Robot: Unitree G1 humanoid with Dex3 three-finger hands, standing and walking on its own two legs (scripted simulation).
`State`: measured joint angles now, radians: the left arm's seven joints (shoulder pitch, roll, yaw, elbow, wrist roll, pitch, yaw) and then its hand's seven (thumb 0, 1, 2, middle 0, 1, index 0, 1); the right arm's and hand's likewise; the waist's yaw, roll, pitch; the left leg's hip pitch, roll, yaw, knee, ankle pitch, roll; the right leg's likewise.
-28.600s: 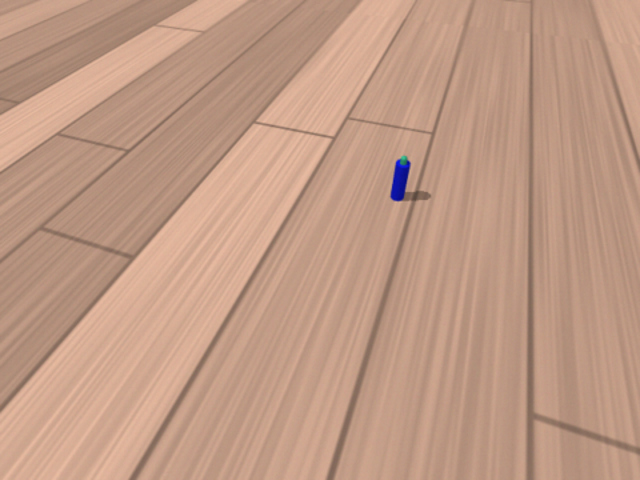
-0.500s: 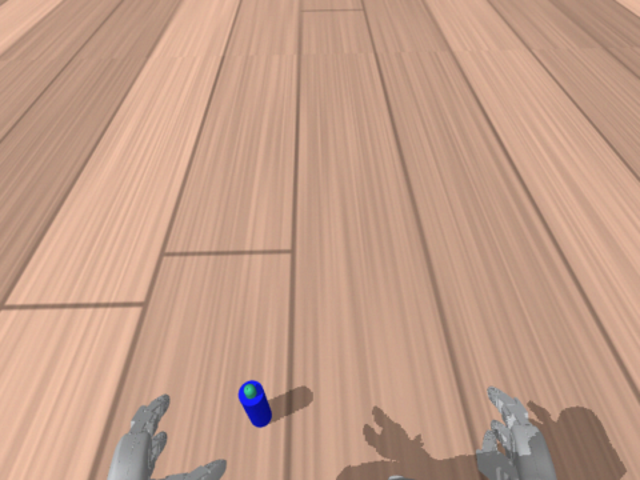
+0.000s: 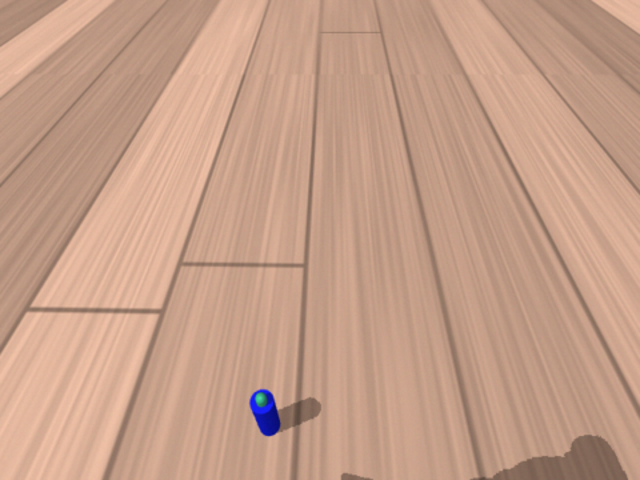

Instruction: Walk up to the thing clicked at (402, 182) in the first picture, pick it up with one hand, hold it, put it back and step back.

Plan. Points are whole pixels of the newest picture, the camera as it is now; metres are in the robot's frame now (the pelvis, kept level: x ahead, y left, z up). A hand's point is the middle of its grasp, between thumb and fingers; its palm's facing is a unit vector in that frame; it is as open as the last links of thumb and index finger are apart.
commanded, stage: stand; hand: left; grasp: from the side
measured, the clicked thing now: (265, 411) +0.42 +0.18 -0.65
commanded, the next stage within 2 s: step back in 1.70 s
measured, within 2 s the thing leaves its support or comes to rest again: neither
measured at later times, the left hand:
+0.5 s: hand out of the picture +0.04 +0.24 -0.14, palm faces +0.00 -0.94 -0.35, open 7.4 cm
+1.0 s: hand out of the picture +0.06 +0.24 -0.14, palm faces -0.01 -0.94 -0.35, open 7.4 cm
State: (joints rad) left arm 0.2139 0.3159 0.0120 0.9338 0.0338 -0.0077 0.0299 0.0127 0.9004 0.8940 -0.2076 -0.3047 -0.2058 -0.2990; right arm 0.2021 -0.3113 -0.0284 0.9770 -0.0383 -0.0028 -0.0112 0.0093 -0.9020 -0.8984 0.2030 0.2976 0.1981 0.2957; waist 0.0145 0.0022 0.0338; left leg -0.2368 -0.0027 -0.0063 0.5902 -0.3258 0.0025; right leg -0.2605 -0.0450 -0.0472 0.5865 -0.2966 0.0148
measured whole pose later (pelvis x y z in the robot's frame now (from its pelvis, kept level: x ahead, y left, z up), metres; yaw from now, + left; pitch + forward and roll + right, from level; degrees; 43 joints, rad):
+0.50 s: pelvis -0.01 +0.00 +0.02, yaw +0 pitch -3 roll +0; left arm 0.15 0.32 0.00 1.16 0.03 -0.02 0.02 0.01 0.91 0.90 -0.21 -0.30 -0.21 -0.30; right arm 0.15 -0.32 -0.01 1.13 -0.02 0.00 -0.01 0.01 -0.90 -0.90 0.20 0.30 0.20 0.30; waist 0.02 0.02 0.05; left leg -0.11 0.00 -0.01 0.36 -0.19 0.00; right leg -0.13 -0.04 -0.06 0.36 -0.17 0.01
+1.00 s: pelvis +0.00 -0.01 +0.02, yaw +0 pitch -3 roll +0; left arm 0.10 0.32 0.00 1.18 0.02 -0.02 0.01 0.01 0.91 0.90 -0.21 -0.30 -0.21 -0.30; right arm 0.13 -0.33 0.00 1.15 -0.02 -0.01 0.00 0.01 -0.90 -0.90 0.20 0.30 0.20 0.30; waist 0.01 0.02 0.05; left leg -0.09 0.01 -0.01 0.32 -0.18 -0.01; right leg -0.12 -0.03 -0.05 0.33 -0.16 0.01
